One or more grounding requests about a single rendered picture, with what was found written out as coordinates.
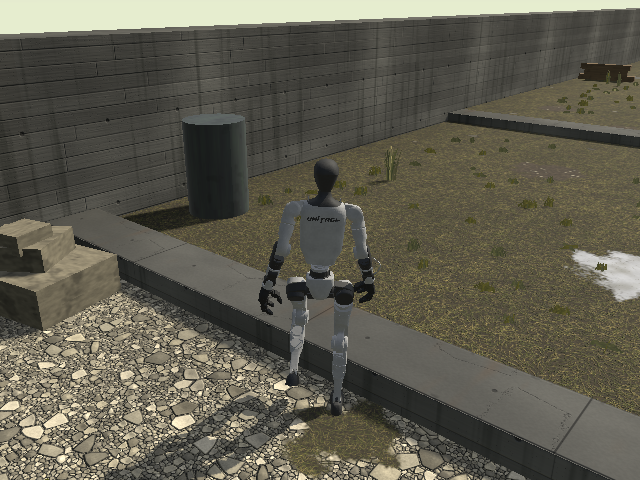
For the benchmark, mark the right robot shin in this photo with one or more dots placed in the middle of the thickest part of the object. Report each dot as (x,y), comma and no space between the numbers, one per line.
(339,369)

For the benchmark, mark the robot head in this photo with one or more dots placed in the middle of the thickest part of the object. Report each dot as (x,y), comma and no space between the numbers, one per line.
(326,172)

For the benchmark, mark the robot right hand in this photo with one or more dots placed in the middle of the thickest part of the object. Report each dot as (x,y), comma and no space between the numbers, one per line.
(362,287)

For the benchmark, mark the right robot forearm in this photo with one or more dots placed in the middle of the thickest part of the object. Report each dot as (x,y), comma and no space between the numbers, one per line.
(366,268)

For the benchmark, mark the left robot forearm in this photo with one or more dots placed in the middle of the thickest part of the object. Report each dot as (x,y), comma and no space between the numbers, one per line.
(273,269)

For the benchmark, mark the robot left hand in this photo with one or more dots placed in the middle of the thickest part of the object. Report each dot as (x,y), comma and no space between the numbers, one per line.
(264,299)

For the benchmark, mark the robot right upper arm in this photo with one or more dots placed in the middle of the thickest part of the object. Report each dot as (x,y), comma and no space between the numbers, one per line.
(355,214)

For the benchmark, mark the robot left upper arm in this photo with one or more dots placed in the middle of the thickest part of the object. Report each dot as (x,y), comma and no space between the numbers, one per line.
(291,210)

